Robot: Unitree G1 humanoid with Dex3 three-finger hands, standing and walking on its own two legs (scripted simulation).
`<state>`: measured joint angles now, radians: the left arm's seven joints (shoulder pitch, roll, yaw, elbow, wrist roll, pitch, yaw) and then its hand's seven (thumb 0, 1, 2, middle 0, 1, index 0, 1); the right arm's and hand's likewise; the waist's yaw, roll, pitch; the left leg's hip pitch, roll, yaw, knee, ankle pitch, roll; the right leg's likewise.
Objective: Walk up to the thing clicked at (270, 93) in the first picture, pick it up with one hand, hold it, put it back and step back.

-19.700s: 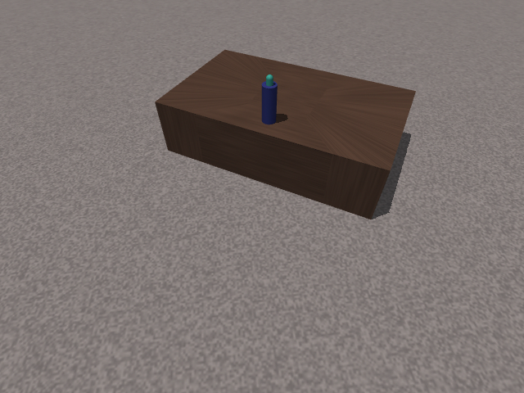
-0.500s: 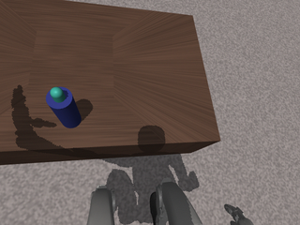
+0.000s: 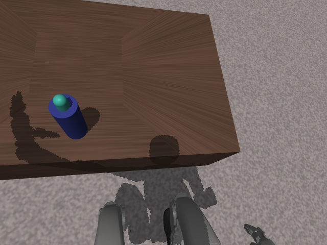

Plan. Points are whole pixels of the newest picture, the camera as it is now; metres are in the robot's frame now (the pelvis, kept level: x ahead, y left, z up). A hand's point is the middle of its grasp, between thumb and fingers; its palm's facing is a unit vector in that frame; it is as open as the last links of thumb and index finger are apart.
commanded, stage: go down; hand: left
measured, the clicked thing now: (69, 116) +0.49 +0.22 -0.19
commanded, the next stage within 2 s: approach in 0.06 s
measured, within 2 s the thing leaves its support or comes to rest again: neither
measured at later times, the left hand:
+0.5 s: hand out of the picture +0.44 +0.40 +0.01, palm faces +0.24 -0.97 +0.02, open 17.7 cm
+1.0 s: hand (47, 118) +0.49 +0.29 -0.21, palm faces +0.21 -0.98 +0.06, open 17.7 cm
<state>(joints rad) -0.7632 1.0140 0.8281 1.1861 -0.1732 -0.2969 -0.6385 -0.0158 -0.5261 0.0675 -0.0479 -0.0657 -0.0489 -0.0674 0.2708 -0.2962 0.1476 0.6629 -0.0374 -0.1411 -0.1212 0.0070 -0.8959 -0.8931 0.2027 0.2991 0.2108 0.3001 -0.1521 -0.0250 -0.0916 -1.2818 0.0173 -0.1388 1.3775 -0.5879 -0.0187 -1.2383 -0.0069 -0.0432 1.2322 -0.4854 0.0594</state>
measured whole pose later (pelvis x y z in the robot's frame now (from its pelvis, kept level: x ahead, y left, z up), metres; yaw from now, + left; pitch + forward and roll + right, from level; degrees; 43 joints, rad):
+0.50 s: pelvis -0.01 +0.00 -0.03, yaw -1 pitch +31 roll -7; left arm -0.83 0.99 0.73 1.28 -0.19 -0.37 -0.62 -0.01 -0.60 0.01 -0.05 -0.05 -0.06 -0.04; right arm 0.27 -0.32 0.15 0.63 -0.04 -0.15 -0.09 0.01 -0.86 -0.88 0.20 0.30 0.21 0.30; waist -0.17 -0.03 -0.12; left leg -1.43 0.01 -0.14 1.50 -0.61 -0.02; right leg -1.39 -0.01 -0.04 1.36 -0.51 0.06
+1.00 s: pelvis -0.05 +0.00 -0.20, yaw -3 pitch +36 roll -8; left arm -0.99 0.76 0.69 1.24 -0.06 -0.50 -0.35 -0.02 -0.58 0.07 -0.03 -0.08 -0.03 -0.07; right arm 0.20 -0.27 0.15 0.63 -0.11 -0.05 0.04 0.01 -0.89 -0.89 0.20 0.30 0.21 0.30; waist -0.23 0.00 -0.11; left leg -2.01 -0.04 -0.14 2.10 -0.72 -0.03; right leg -1.99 -0.01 0.00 1.97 -0.62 0.07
